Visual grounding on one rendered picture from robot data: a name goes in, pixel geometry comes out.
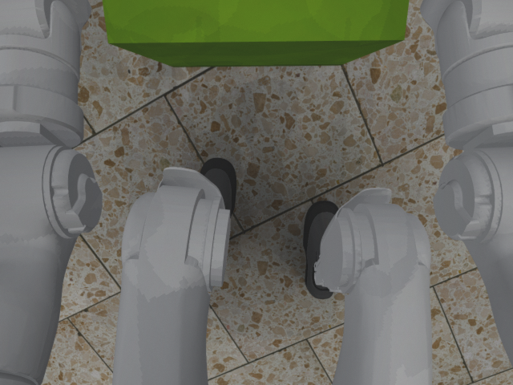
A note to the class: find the robot left foot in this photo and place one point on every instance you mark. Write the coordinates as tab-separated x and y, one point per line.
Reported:
222	174

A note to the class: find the right robot forearm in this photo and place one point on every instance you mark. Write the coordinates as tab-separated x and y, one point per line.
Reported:
474	44

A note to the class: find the right robot upper arm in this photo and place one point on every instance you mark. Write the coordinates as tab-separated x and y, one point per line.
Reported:
474	204

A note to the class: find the left robot forearm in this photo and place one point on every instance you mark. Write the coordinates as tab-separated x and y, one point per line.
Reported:
40	48

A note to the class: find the robot left shin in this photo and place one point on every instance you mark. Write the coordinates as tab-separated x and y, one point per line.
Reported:
172	176

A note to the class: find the carton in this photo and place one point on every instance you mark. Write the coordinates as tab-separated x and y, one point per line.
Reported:
254	33

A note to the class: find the left robot upper arm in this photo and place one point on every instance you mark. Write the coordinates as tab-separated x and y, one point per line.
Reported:
48	197

